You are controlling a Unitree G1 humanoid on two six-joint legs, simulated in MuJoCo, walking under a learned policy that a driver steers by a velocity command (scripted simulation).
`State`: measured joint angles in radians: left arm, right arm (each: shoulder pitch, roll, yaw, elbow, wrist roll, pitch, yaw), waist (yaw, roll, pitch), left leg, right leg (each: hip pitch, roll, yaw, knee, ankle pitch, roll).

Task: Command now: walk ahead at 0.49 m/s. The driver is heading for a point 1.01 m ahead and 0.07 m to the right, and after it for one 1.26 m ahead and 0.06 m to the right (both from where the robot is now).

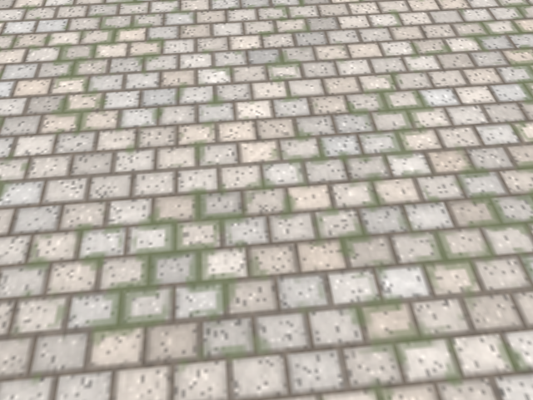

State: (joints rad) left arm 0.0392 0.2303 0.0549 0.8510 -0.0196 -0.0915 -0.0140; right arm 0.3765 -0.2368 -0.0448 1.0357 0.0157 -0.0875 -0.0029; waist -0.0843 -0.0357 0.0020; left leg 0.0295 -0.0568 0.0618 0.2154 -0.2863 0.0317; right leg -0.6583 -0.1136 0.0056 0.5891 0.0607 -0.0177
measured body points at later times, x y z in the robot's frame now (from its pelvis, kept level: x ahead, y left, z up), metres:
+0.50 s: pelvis +0.28 -0.05 +0.01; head +0.30 -0.05 +0.46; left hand +0.27 +0.22 -0.13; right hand +0.47 -0.29 -0.11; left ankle +0.48 +0.13 -0.68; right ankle +0.21 -0.13 -0.74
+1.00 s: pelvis +0.57 +0.02 +0.01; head +0.59 +0.02 +0.46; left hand +0.73 +0.27 -0.10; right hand +0.57 -0.25 -0.13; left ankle +0.52 +0.10 -0.74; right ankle +0.74 -0.17 -0.67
